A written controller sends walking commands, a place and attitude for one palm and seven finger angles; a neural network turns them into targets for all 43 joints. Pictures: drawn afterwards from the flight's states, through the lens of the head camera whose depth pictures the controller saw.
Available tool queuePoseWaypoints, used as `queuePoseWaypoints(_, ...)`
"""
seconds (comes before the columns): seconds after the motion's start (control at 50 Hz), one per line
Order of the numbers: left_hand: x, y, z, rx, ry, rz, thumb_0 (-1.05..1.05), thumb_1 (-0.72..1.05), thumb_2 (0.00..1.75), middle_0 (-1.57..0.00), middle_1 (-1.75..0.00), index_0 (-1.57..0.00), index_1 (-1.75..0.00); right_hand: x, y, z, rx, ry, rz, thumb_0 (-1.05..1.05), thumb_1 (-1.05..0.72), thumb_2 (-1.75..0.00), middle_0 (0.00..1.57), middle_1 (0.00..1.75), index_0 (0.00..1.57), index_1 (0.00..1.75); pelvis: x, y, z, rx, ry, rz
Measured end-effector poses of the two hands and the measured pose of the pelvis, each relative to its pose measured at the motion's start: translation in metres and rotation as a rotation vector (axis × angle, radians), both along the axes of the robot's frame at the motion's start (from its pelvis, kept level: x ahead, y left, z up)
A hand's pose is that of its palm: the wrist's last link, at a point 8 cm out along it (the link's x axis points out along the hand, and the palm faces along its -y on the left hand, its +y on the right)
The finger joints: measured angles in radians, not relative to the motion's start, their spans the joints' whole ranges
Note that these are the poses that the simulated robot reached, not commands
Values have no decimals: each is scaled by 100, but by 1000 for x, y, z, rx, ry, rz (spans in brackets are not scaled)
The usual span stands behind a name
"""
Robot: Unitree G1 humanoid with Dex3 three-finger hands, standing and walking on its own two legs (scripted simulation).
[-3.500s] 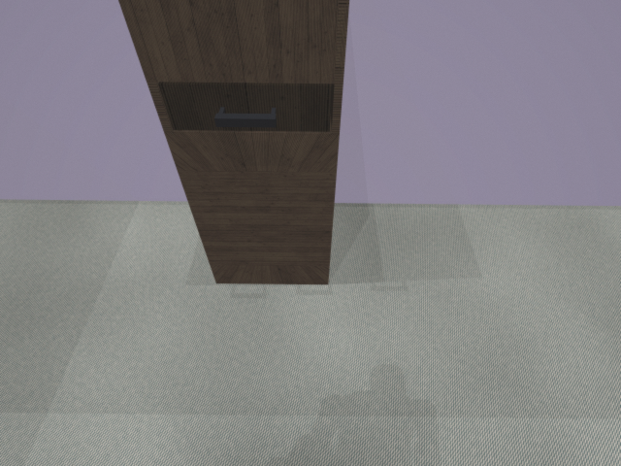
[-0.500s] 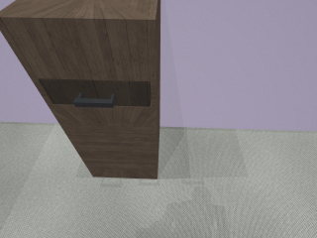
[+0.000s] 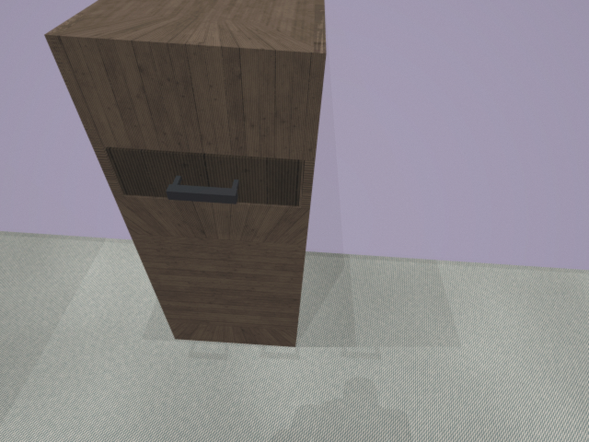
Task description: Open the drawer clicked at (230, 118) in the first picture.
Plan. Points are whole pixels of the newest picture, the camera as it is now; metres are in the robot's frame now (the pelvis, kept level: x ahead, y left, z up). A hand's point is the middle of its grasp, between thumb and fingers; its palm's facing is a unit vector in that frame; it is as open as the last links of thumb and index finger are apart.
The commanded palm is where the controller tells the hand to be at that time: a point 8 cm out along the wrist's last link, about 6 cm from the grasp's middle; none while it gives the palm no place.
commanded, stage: shuffle to correct the standing spot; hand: left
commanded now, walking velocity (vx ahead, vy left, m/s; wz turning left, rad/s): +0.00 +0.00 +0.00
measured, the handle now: (204, 187) +0.58 +0.22 +0.00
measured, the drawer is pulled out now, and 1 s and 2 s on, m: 0.00 0.00 0.00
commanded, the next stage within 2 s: come to a stop and stand still in 0.38 s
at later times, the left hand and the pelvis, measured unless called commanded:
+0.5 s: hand out of the picture -0.02 +0.17 -0.19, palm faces +0.03 -0.99 -0.13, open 7.4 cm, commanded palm none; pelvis +0.04 +0.01 -0.01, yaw -2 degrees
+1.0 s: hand out of the picture +0.14 +0.17 -0.17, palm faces -0.01 -0.98 -0.21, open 7.3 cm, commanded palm none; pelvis +0.06 +0.00 +0.00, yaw -3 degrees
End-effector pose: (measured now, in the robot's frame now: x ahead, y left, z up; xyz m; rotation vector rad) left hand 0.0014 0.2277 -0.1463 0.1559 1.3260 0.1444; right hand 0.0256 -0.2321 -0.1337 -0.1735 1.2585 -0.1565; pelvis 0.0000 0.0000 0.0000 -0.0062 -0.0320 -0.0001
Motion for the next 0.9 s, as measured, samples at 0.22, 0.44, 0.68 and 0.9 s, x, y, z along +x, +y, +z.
queuePoseWaypoints(0.22, -37, -1, 0, -11, 84, 37, 1, 91, 90, -20, -30, -20, -30, -8, -2, -2, 0, 54, 11, 1, -90, -90, 20, 30, 20, 30, 1, 1, 0, 0, 9, 5)
queuePoseWaypoints(0.44, -42, -8, -15, -70, 168, 83, 1, 90, 90, -20, -30, -20, -30, -3, 15, -8, 3, 87, -11, 1, -90, -90, 20, 30, 20, 30, 31, 12, -9, 0, 7, 0)
queuePoseWaypoints(0.68, 89, 0, -1, 13, -3, -39, 3, 95, 90, -20, -30, -20, -30, -18, 41, -13, 91, 201, -113, 0, -90, -90, 20, 30, 20, 30, 66, 0, -4, 35, 16, -46)
queuePoseWaypoints(0.9, 138, -8, 6, 21, -97, -54, 1, 92, 90, -20, -30, -20, -30, 20, 28, -17, 82, 152, -110, 1, -90, -90, 20, 30, 20, 30, 69, -4, -3, 24, 22, -40)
